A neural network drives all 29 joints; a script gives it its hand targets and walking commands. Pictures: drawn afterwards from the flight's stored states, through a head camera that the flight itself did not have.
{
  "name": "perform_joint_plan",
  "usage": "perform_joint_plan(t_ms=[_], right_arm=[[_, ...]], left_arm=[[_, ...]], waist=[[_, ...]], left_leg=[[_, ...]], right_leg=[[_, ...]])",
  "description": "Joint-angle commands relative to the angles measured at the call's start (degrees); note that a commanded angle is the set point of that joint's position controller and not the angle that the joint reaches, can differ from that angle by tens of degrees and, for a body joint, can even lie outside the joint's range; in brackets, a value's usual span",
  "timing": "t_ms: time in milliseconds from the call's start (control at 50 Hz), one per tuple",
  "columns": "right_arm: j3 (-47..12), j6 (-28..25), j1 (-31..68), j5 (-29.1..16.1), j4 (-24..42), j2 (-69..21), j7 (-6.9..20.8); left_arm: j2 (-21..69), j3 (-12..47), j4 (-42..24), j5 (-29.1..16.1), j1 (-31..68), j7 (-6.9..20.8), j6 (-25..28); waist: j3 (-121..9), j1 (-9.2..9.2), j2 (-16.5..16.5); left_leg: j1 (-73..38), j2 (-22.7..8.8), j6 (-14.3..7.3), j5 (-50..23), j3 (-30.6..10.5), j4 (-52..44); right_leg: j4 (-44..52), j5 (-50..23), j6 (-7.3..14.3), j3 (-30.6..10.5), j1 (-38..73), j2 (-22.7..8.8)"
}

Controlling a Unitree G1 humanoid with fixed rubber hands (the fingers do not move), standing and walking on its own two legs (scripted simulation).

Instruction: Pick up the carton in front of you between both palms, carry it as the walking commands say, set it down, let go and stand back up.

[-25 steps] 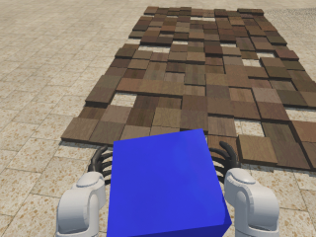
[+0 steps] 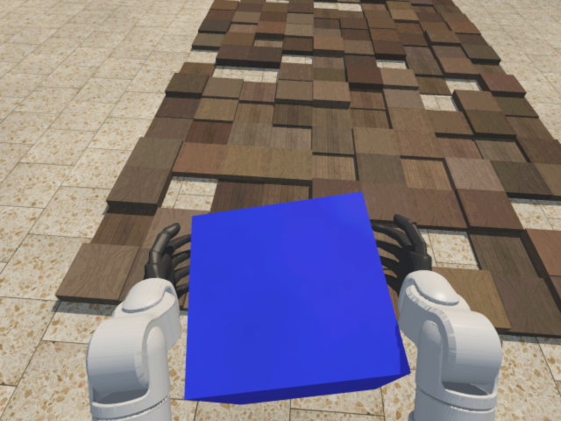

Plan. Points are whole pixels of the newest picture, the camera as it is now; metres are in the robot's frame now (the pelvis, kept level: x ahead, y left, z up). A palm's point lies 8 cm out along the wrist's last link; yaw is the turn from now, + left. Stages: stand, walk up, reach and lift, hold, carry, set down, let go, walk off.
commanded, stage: carry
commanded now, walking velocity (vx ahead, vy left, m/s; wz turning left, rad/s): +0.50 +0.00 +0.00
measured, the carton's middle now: (293, 312) +0.27 -0.01 +0.03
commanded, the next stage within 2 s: none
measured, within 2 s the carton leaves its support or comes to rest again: neither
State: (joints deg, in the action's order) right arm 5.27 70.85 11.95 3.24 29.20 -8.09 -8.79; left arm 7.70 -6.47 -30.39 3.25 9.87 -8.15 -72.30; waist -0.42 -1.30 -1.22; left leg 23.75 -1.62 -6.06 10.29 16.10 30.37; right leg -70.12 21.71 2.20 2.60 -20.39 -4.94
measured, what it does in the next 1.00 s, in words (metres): climbs: right foot, then left foot 0.05 m higher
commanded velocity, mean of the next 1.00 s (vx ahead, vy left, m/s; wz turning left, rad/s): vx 0.50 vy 0.00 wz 0.00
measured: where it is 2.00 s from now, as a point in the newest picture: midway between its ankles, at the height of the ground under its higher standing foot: (283, 204)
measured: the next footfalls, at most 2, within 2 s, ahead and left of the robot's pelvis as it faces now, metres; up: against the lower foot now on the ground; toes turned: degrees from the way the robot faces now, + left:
right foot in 0.40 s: +0.46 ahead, -0.09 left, +0.00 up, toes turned -6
left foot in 0.90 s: +0.78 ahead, +0.06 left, +0.05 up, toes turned +9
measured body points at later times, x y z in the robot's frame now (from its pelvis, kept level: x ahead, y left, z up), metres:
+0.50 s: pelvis +0.31 -0.04 -0.01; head +0.36 -0.06 +0.44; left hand +0.68 +0.14 +0.12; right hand +0.72 -0.16 +0.13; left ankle +0.17 +0.07 -0.62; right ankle +0.42 -0.08 -0.73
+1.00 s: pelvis +0.64 -0.02 +0.02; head +0.69 -0.03 +0.47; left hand +1.02 +0.13 +0.16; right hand +1.03 -0.17 +0.17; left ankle +0.74 +0.05 -0.67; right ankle +0.48 -0.10 -0.58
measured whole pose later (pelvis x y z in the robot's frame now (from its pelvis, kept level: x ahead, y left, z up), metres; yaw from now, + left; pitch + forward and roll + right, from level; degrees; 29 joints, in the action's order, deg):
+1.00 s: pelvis +0.64 -0.02 +0.02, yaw +2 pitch +3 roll +3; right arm 13.7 69.7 43.3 6.4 4.5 -6.6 -12.6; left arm 2.3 -17.6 -4.4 2.8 41.5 -11.5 -74.7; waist 3.0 -3.6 -1.1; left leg 33.1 3.1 -7.6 13.6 11.2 42.0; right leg -74.3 24.9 3.5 0.3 -19.9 1.9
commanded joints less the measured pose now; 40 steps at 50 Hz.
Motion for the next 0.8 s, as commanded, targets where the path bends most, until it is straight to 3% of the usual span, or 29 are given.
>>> perform_joint_plan(t_ms=[0,20,40,80,140,180,200,220,260,280,320,340,360,380,400,420,440,460,520,540,560,580,600,640,660,680,720,760,780], right_arm=[[-39.6,0.5,33.15,-23.4,5.22,-41.55,9.63],[-37.18,1.28,33.25,-21.78,-0.75,-38.39,9.21],[-36.64,1.06,35.14,-22.81,1.38,-35.8,8.63],[-35.06,1.79,38.54,-21.58,-4.81,-34.23,7.84],[-31.48,2.95,42.2,-21.83,-10.79,-31.78,6.58],[-30.02,2.54,47.95,-21.96,-11.45,-34.61,5.99],[-29.22,2.8,53.21,-21.65,-12.44,-33.79,5.75],[-26.53,3.43,52.36,-19.77,-16.61,-33.08,5.22],[-25.88,2.95,54.08,-19.2,-20.02,-34.61,5.37],[-24.85,2.91,55.9,-19.01,-23.79,-37.18,5.16],[-25.18,2.23,60.8,-19.03,-23.46,-37.33,4.37],[-23.23,2.74,62.79,-18.28,-29.41,-37.7,4.09],[-22.47,2.58,62.46,-18.68,-30.54,-37.7,4.13],[-23.16,2.69,63.68,-19.11,-30.68,-41.06,4.32],[-22.29,1.78,68.41,-20.16,-29.69,-44.83,4.38],[-21.85,1.44,69.74,-19.81,-29.49,-45.31,4.45],[-21.52,1.3,70.22,-20.25,-29.49,-49.34,4.65],[-22.3,1.05,70.08,-20.03,-29.65,-50.99,4.66],[-24.16,-0.42,70.21,-18.26,-27.04,-54.15,4.68],[-24.18,-0.9,65.7,-17.85,-28.25,-54.63,4.69],[-25.26,-1.95,66.4,-16.87,-23.98,-53.52,4.33],[-26.02,-2.02,66.32,-17.71,-22.26,-53.14,4.22],[-25.66,-1.96,65.6,-15.84,-22.36,-50.84,4.07],[-28.6,-2.73,64.69,-17.93,-19.89,-53.55,4.26],[-28.32,-2.39,63.46,-16.15,-17.85,-49.35,3.82],[-28.0,-1.48,61.58,-16.3,-18.96,-48.13,3.39],[-28.35,-1.36,63.66,-16.4,-15.19,-44.42,3.47],[-28.07,0.04,62.29,-17.31,-18.1,-44.49,3.71],[-29.67,0.75,61.5,-16.37,-20.25,-42.36,3.5]], left_arm=[[40.37,39.44,-5.75,-20.43,36.63,7.73,1.3],[36.74,37.44,-2.5,-19.16,36.98,6.6,0.87],[36.55,37.56,1.3,-19.24,36.87,5.73,0.4],[33.14,34.82,3.87,-17.29,42.48,4.28,-0.05],[31.95,30.4,10.57,-15.64,44.48,2.62,-1.3],[34.17,31.63,9.32,-17.0,51.13,2.86,-1.45],[35.32,29.4,14.77,-18.01,52.33,3.06,-1.96],[35.66,28.42,14.78,-16.72,53.13,3.13,-2.09],[35.39,27.63,17.78,-17.48,58.24,3.31,-1.91],[35.74,26.84,16.2,-18.03,61.72,3.4,-1.38],[37.07,25.04,21.63,-18.08,64.11,3.12,-0.93],[34.97,22.22,23.92,-16.9,66.03,3.0,-0.58],[34.58,21.04,25.35,-16.32,65.42,2.7,-0.66],[33.94,19.95,25.15,-17.42,68.19,2.58,0.05],[37.53,20.82,26.16,-17.46,69.81,2.95,0.41],[41.81,23.77,25.02,-20.64,74.52,3.29,0.69],[46.24,25.42,19.92,-22.59,78.9,3.49,1.86],[45.28,24.65,19.48,-20.81,78.63,3.97,2.03],[49.48,24.37,17.83,-20.36,78.21,5.3,3.25],[51.52,26.27,14.27,-22.15,79.02,5.89,3.04],[52.5,28.22,16.62,-23.25,77.44,6.3,3.0],[50.1,27.43,14.45,-21.77,74.59,6.41,3.19],[49.73,27.8,18.91,-20.94,72.57,6.54,2.85],[45.95,30.91,5.41,-21.76,80.91,6.09,4.58],[46.04,31.2,10.35,-21.76,74.47,6.06,3.5],[43.7,30.02,7.83,-22.23,73.6,5.79,3.71],[44.32,32.08,10.52,-22.82,70.91,6.46,2.37],[41.22,30.74,10.45,-21.68,71.83,6.06,1.65],[40.4,27.76,15.41,-21.16,69.37,6.37,0.65]], waist=[[-22.77,-0.58,8.3],[-21.45,-0.82,6.85],[-19.65,-0.48,8.69],[-17.91,-1.18,7.55],[-16.39,-1.53,5.72],[-14.14,-2.03,9.43],[-12.71,-1.71,6.21],[-13.08,-1.03,11.74],[-10.12,-2.65,7.25],[-12.46,-1.57,8.92],[-14.76,0.6,7.11],[-21.35,3.88,5.31],[-28.89,5.34,-3.63],[-31.19,5.24,-17.26],[-31.89,5.62,-14.63],[-29.57,6.0,-9.4],[-29.94,5.46,-3.29],[-28.86,3.48,-2.18],[-31.46,3.17,-6.45],[-30.46,2.06,-4.31],[-31.59,3.89,-5.08],[-31.09,4.37,-4.69],[-30.6,3.26,-3.3],[-31.48,4.96,-2.32],[-29.76,5.91,-1.89],[-29.82,7.32,-7.82],[-28.1,6.37,-2.41],[-25.73,6.42,-2.34],[-22.1,6.97,-6.73]], left_leg=[[-24.84,-14.87,-2.61,-0.45,-20.86,-16.39],[-26.02,-15.93,-3.29,-2.09,-21.79,-16.84],[-27.19,-13.59,-0.57,-13.83,-16.49,-15.83],[-25.46,-13.26,-3.98,-9.55,-14.31,-16.33],[-29.01,-12.63,-3.58,-10.56,-14.25,-16.33],[-27.94,-12.29,-3.09,-18.74,-10.93,-14.66],[-26.41,-11.07,-3.78,-17.32,-10.19,-15.12],[-25.13,-11.36,-3.4,-15.91,-8.11,-14.59],[-25.77,-9.64,-3.42,-15.69,-8.61,-11.95],[-25.52,-12.02,-3.25,-19.09,-9.45,-11.11],[-24.48,-9.51,-1.75,-31.76,-6.14,-0.59],[-21.02,-7.07,0.51,-29.59,-5.11,12.25],[-11.0,-3.73,3.28,-14.44,-5.47,28.23],[7.63,4.76,4.57,15.46,-7.27,40.73],[15.44,5.3,3.29,18.57,-14.08,49.67],[20.04,2.18,2.38,17.36,-15.7,55.4],[19.39,0.39,1.66,15.19,-17.57,53.75],[18.74,-1.34,1.76,11.69,-16.98,50.97],[18.29,-1.86,1.67,7.39,-15.25,47.14],[18.9,-2.05,1.75,6.71,-15.29,46.02],[23.55,-1.22,2.36,7.94,-13.98,45.93],[25.67,-0.86,2.11,7.01,-12.78,45.35],[26.48,-1.5,2.08,7.62,-14.04,44.33],[33.3,-1.83,2.39,7.58,-13.11,44.12],[36.33,-2.16,2.82,7.59,-11.86,44.91],[40.24,-1.77,2.0,9.19,-11.12,44.96],[37.57,-0.25,2.47,7.78,-9.61,38.46],[31.11,1.84,2.05,2.85,-6.78,27.14],[26.53,2.89,1.88,-0.56,-2.7,21.5]], right_leg=[[1.6,-6.83,0.82,-1.35,-14.39,-1.04],[5.03,-5.98,0.58,-1.2,-16.58,-1.35],[5.95,-9.67,0.57,1.36,-18.83,0.04],[12.49,-9.36,-0.82,1.92,-20.54,-0.45],[18.59,-15.63,-0.01,3.82,-23.59,-0.24],[23.04,-18.86,-0.19,4.46,-23.79,-0.03],[28.22,-18.02,0.28,6.7,-20.61,1.4],[29.47,-20.08,0.96,5.1,-17.35,-0.14],[35.34,-20.74,1.69,8.88,-16.24,3.05],[36.04,-20.29,3.19,6.84,-11.9,2.39],[41.41,-19.15,3.0,11.7,-2.69,6.86],[39.38,-16.9,4.14,9.84,12.56,6.32],[41.96,-11.96,7.49,-5.46,25.32,-4.21],[49.0,-5.05,12.73,-29.21,37.34,-14.0],[51.24,-6.24,13.51,-35.11,41.01,-16.54],[50.22,-10.83,14.93,-31.74,38.19,-17.9],[49.05,-14.31,12.91,-28.52,36.02,-15.6],[50.01,-15.46,11.37,-21.3,29.96,-13.25],[48.71,-23.88,8.66,-14.08,30.01,-10.82],[48.2,-28.05,8.87,-10.12,29.56,-11.14],[47.4,-29.45,10.77,-10.34,32.94,-10.71],[46.91,-36.02,9.31,-8.14,34.13,-9.14],[46.3,-37.25,11.07,-9.88,35.16,-10.92],[45.77,-36.7,11.45,-11.26,41.68,-10.49],[46.66,-36.88,11.19,-9.68,43.21,-10.62],[44.64,-39.61,11.44,-10.24,46.44,-10.21],[45.04,-42.08,11.08,-8.53,43.77,-8.32],[45.73,-48.85,9.26,-6.05,40.08,-6.13],[46.86,-56.48,5.58,-1.48,34.82,-4.21]])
